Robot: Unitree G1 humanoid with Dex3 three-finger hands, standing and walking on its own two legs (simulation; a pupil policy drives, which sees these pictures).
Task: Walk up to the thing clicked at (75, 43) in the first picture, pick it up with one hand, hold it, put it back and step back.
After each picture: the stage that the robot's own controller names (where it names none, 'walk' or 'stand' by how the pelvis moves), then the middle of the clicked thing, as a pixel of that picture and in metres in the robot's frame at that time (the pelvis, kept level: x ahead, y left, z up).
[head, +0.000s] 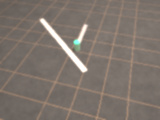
stand; (77, 45) +1.43 +0.09 -0.72
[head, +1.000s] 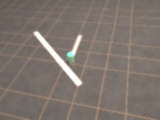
walk; (71, 57) +1.31 +0.25 -0.71
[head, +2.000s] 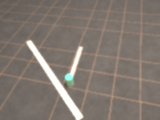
walk; (69, 80) +0.88 +0.23 -0.71
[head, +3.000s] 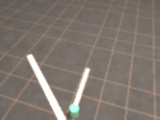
walk; (74, 111) +0.61 +0.10 -0.70
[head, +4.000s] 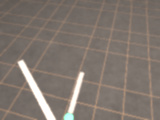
stand; out of the picture +0.52 +0.13 -0.72
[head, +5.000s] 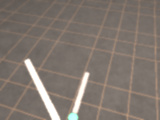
stand; out of the picture +0.52 +0.11 -0.72
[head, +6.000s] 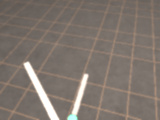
stand; out of the picture +0.53 +0.12 -0.73
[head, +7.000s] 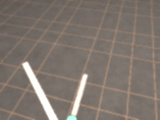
stand; out of the picture +0.51 +0.12 -0.73
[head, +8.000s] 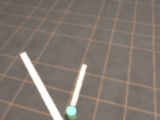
go down; (71, 113) +0.52 +0.12 -0.72
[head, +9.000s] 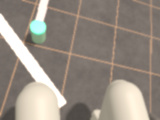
go down; (38, 32) +0.60 +0.19 -0.29
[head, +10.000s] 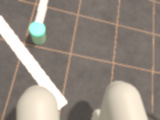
close in; (38, 33) +0.59 +0.19 -0.32
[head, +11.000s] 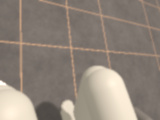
close in; out of the picture +0.58 +0.26 -0.23
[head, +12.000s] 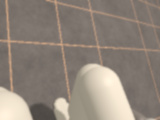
close; out of the picture +0.58 +0.27 -0.23
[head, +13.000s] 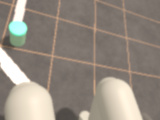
lift; (17, 34) +0.59 +0.24 -0.26
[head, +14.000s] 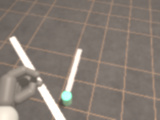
hold; (67, 98) +0.56 +0.12 -0.60
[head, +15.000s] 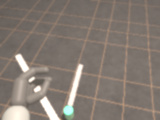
close; (68, 113) +0.54 +0.13 -0.68
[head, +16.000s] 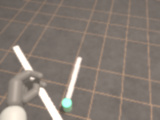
crouch; (67, 105) +0.55 +0.12 -0.67
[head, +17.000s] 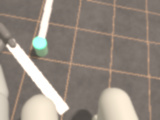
crouch; (40, 47) +0.61 +0.16 -0.37
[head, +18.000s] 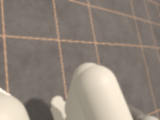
lower; out of the picture +0.58 +0.27 -0.24
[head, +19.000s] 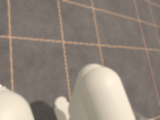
lower; out of the picture +0.58 +0.27 -0.23
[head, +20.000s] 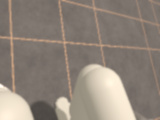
lower; out of the picture +0.58 +0.27 -0.23
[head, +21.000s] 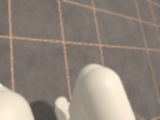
lower; out of the picture +0.58 +0.27 -0.23
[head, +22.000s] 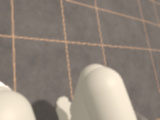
loosen; out of the picture +0.58 +0.27 -0.23
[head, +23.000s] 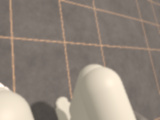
withdraw; out of the picture +0.58 +0.27 -0.23
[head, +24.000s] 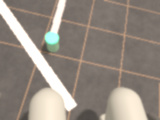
walk; (52, 42) +0.62 +0.18 -0.35
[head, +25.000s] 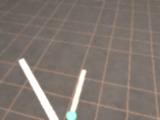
stand; (71, 118) +0.53 +0.11 -0.66
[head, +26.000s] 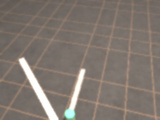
stand; (70, 116) +0.55 +0.12 -0.67
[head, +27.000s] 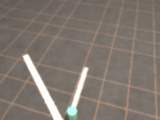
stand; (72, 113) +0.56 +0.11 -0.69
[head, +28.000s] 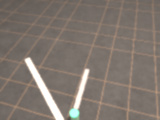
walk; (74, 115) +0.55 +0.11 -0.72
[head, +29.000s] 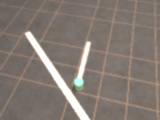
walk; (78, 84) +0.67 +0.07 -0.70
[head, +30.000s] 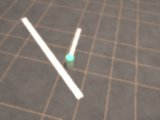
walk; (69, 60) +0.97 +0.07 -0.70
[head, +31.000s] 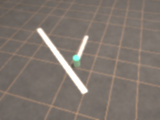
stand; (76, 61) +1.17 +0.11 -0.71
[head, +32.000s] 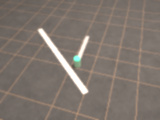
stand; (77, 61) +1.17 +0.11 -0.73
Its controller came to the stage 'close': yes
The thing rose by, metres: 0.00
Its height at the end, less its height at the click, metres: +0.00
